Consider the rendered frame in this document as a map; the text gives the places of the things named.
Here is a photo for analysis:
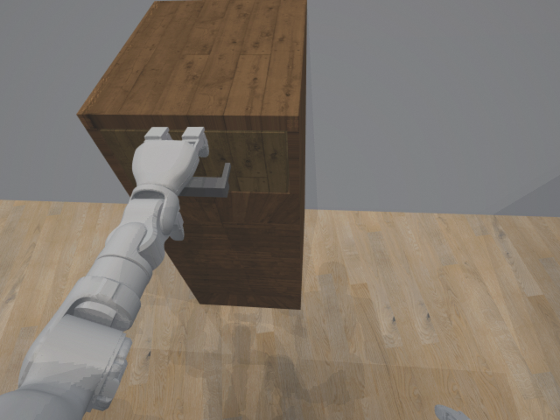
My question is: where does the cabinet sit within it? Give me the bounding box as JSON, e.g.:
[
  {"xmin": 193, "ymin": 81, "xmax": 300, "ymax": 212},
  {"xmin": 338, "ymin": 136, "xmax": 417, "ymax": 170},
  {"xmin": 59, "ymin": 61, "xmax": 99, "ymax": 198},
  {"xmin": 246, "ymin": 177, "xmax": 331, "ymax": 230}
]
[{"xmin": 76, "ymin": 0, "xmax": 307, "ymax": 310}]

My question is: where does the drawer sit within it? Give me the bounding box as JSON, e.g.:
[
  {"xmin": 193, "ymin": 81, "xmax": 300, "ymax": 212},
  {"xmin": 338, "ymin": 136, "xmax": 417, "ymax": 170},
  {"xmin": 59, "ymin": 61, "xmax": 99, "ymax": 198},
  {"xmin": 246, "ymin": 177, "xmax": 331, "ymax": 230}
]
[{"xmin": 100, "ymin": 129, "xmax": 290, "ymax": 193}]

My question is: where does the left robot forearm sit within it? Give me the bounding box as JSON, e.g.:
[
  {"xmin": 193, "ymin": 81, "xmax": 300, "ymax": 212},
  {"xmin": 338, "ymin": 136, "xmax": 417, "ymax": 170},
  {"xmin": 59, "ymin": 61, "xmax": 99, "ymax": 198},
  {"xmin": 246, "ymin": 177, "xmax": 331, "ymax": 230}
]
[{"xmin": 18, "ymin": 184, "xmax": 179, "ymax": 388}]

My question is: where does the left robot hand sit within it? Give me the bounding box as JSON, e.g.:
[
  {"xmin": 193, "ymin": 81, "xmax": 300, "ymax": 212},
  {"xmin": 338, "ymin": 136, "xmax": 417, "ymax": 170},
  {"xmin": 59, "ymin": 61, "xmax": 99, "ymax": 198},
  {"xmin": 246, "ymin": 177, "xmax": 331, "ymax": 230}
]
[{"xmin": 132, "ymin": 127, "xmax": 209, "ymax": 241}]

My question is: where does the handle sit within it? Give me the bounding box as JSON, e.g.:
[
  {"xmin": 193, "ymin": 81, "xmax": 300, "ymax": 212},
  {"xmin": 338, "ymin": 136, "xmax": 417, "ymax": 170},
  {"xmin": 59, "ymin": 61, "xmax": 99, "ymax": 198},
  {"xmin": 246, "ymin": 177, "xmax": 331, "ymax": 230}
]
[{"xmin": 179, "ymin": 163, "xmax": 231, "ymax": 198}]

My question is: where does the left robot upper arm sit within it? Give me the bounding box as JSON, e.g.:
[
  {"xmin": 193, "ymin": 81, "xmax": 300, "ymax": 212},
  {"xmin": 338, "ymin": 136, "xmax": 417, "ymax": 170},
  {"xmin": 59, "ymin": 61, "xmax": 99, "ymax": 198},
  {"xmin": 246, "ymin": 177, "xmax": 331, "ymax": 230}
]
[{"xmin": 0, "ymin": 314, "xmax": 132, "ymax": 420}]

